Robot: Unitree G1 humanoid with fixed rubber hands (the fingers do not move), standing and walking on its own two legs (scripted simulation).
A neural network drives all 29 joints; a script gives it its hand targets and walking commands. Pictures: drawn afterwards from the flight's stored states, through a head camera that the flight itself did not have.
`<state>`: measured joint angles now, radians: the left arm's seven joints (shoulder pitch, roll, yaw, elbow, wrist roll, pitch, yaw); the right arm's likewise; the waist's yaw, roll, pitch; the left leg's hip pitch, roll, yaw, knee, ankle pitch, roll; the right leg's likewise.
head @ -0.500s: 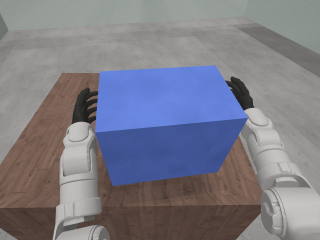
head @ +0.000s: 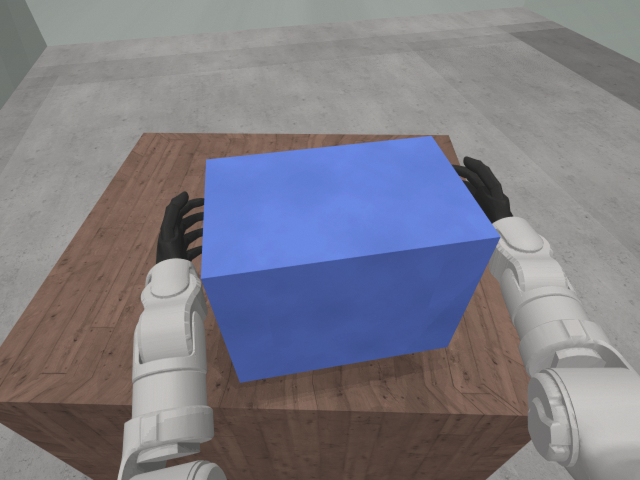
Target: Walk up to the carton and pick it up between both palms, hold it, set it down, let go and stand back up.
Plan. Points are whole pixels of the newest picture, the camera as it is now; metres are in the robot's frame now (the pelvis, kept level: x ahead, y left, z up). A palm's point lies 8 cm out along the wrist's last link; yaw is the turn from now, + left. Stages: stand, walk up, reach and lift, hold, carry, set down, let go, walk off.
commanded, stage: set down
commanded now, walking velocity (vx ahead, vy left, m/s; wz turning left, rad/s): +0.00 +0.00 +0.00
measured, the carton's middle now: (335, 259) +0.40 +0.03 +0.08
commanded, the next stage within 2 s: none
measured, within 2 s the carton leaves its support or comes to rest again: rests again in 1.58 s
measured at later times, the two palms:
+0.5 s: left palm (189, 275) +0.34 +0.21 +0.10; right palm (484, 221) +0.45 -0.17 +0.12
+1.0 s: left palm (200, 291) +0.34 +0.20 +0.07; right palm (480, 226) +0.46 -0.17 +0.10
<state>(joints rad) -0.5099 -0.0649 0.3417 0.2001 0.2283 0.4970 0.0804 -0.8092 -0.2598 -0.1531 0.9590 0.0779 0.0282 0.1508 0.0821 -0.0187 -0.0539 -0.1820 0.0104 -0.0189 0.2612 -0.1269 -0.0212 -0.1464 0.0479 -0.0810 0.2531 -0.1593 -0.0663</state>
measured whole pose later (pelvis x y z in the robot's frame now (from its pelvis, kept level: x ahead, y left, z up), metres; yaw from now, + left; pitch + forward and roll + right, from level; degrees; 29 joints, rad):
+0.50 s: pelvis +0.00 -0.01 +0.00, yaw -1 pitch +8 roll +0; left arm -0.53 -0.11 0.37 0.32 0.20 0.36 0.12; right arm -0.88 -0.29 -0.18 1.09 0.03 -0.06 0.18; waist 0.14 0.00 -0.09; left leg -0.29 0.03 -0.01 0.26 -0.11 -0.03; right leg -0.26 0.06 -0.07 0.26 -0.14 -0.08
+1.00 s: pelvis -0.01 -0.01 +0.00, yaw -2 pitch +12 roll +1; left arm -0.55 -0.12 0.41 0.52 0.19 0.16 0.14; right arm -0.95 -0.33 -0.18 1.26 0.00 -0.17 0.19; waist 0.18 0.01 -0.11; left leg -0.37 0.04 0.00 0.27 -0.10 -0.04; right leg -0.35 0.07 -0.06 0.28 -0.13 -0.09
